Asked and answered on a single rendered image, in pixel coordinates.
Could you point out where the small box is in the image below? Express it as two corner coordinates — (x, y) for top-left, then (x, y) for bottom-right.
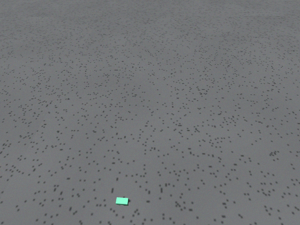
(116, 197), (129, 205)

